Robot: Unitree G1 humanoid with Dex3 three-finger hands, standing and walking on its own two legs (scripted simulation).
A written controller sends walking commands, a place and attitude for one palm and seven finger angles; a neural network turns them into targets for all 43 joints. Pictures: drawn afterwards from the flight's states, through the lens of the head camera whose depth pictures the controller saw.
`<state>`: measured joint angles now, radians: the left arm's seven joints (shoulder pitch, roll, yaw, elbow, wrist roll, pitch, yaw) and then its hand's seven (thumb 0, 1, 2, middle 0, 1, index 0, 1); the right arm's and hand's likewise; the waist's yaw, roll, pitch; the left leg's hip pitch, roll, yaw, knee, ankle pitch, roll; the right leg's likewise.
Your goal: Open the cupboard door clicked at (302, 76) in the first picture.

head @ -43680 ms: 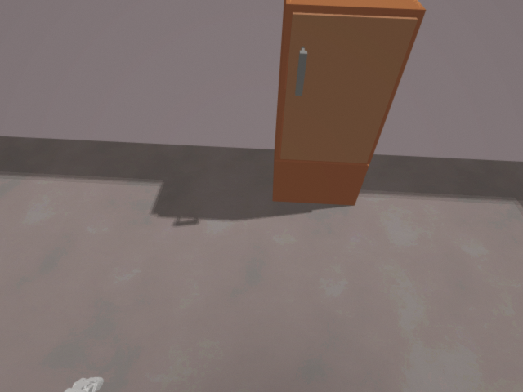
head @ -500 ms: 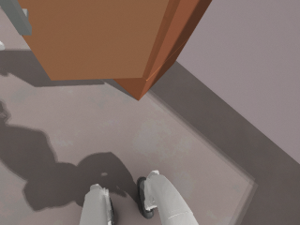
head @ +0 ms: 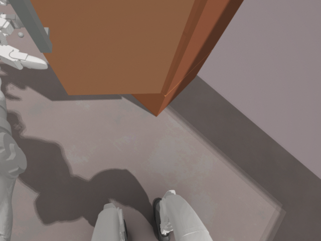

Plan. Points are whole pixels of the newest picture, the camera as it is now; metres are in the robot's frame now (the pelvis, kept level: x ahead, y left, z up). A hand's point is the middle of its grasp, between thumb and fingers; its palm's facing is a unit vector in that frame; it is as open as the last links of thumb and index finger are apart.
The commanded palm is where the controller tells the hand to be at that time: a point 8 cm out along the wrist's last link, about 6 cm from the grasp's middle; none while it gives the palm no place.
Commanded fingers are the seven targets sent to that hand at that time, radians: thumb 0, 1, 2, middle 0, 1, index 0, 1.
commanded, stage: slide the fingers in behind the handle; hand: left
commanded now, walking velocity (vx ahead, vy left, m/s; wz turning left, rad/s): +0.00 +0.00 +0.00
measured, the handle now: (33, 16) +0.61 +0.21 +0.06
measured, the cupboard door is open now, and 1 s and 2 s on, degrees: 47 48 47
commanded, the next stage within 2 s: close the thumb around the handle in 0.96 s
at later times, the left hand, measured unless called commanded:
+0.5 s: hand (42, 35) +0.55 +0.19 +0.07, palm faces -0.03 -1.00 -0.03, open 14.0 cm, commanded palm +0.54 +0.22 +0.06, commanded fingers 0.00 -0.50 0.30 -0.30 -1.20 -0.30 -1.20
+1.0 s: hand (41, 37) +0.55 +0.19 +0.07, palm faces -0.02 -1.00 -0.03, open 14.0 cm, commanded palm +0.53 +0.22 +0.06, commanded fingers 0.00 -0.50 0.30 -0.30 -1.20 -0.30 -1.20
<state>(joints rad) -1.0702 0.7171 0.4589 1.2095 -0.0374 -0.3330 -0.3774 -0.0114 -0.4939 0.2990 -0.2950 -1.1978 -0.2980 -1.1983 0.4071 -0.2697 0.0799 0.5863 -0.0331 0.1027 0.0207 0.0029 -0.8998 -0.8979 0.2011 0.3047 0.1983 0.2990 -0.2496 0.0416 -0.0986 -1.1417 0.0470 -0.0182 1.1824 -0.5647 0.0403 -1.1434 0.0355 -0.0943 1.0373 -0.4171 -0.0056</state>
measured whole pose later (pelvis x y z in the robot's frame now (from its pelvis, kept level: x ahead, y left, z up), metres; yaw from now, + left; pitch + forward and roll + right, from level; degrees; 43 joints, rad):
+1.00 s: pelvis -0.01 -0.01 +0.00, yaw +1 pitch +29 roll -4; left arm -1.08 0.63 0.42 1.25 -0.04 -0.37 -0.29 -0.01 -0.49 0.30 -0.30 -1.20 -0.29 -1.20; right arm 0.41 -0.27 0.07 0.61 -0.04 0.07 0.02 0.00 -0.90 -0.90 0.20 0.30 0.20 0.30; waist -0.24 0.04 -0.11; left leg -1.13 0.04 -0.01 1.18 -0.55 0.03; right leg -1.14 0.03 -0.09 1.06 -0.42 -0.02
